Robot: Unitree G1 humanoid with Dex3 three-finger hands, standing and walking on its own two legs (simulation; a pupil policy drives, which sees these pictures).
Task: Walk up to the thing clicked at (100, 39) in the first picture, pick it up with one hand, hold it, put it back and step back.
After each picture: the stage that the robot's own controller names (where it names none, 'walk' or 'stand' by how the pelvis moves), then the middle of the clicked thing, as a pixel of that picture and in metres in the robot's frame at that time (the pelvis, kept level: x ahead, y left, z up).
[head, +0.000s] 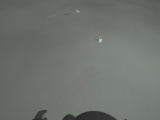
stand; (100, 39) +1.95 -0.27 -0.72
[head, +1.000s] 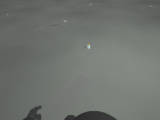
walk; (88, 46) +1.81 +0.11 -0.69
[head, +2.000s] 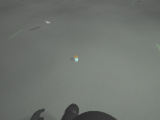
walk; (76, 58) +1.19 +0.34 -0.72
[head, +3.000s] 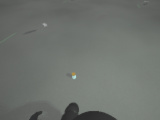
walk; (73, 75) +0.75 +0.28 -0.72
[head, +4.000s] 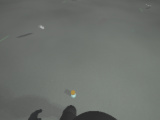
walk; (73, 93) +0.45 +0.19 -0.71
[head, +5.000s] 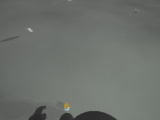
stand; (66, 106) +0.29 +0.19 -0.71
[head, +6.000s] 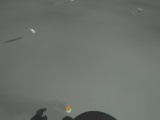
stand; (68, 108) +0.27 +0.18 -0.72
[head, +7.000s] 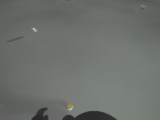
stand; (69, 106) +0.28 +0.18 -0.72
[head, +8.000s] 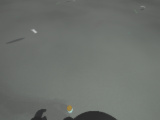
stand; (69, 109) +0.26 +0.18 -0.73
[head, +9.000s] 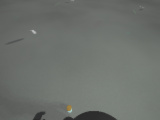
stand; (69, 108) +0.27 +0.19 -0.73
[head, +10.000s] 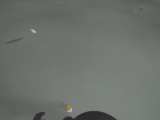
stand; (69, 108) +0.27 +0.19 -0.73
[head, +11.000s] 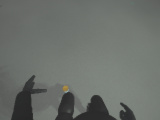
go down; (65, 89) +0.30 +0.19 -0.59
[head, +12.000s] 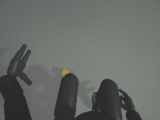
go down; (66, 73) +0.36 +0.19 -0.32
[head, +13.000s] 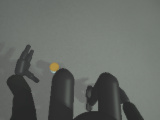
close in; (54, 68) +0.35 +0.21 -0.26
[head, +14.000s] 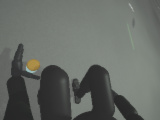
close; (32, 66) +0.35 +0.23 -0.22
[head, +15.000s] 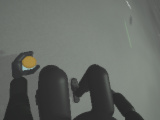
close; (29, 65) +0.36 +0.24 -0.22
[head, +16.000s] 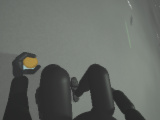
lift; (29, 64) +0.35 +0.23 -0.22
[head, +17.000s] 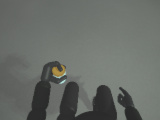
lift; (59, 74) +0.31 +0.19 -0.01
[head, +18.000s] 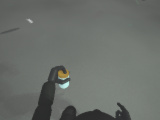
hold; (63, 78) +0.30 +0.17 +0.00
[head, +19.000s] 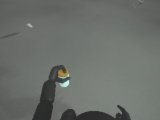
hold; (64, 77) +0.31 +0.17 +0.00
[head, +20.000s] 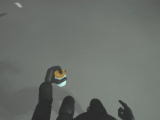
crouch; (60, 77) +0.32 +0.18 -0.06
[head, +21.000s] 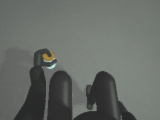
lower; (49, 60) +0.40 +0.22 -0.14
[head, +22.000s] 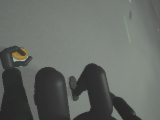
lower; (20, 58) +0.40 +0.26 -0.22
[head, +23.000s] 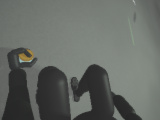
lower; (26, 59) +0.38 +0.25 -0.22
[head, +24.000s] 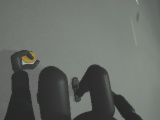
lower; (29, 61) +0.37 +0.25 -0.22
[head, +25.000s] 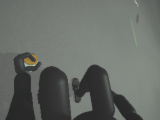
lower; (31, 63) +0.37 +0.24 -0.22
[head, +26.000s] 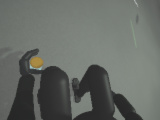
open; (36, 65) +0.35 +0.21 -0.22
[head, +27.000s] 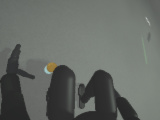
stand; (50, 68) +0.33 +0.19 -0.24
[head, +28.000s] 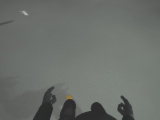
stand; (69, 98) +0.28 +0.15 -0.60
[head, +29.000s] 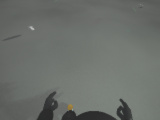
stand; (70, 108) +0.27 +0.15 -0.66
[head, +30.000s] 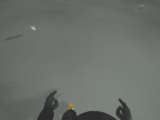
stand; (70, 107) +0.28 +0.15 -0.67
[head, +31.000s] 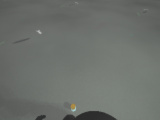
stand; (73, 107) +0.30 +0.15 -0.72
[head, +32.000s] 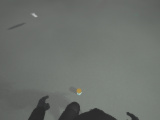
walk; (79, 91) +0.36 +0.09 -0.71
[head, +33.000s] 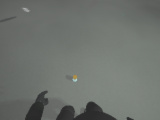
walk; (74, 78) +0.56 +0.11 -0.70
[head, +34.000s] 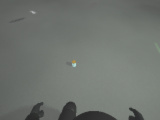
walk; (74, 63) +0.87 +0.24 -0.69
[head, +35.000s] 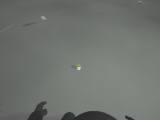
stand; (78, 67) +0.92 +0.15 -0.71
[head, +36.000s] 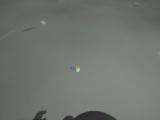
stand; (77, 68) +0.94 +0.18 -0.73
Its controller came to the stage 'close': yes
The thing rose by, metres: 0.72
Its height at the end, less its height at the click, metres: +0.00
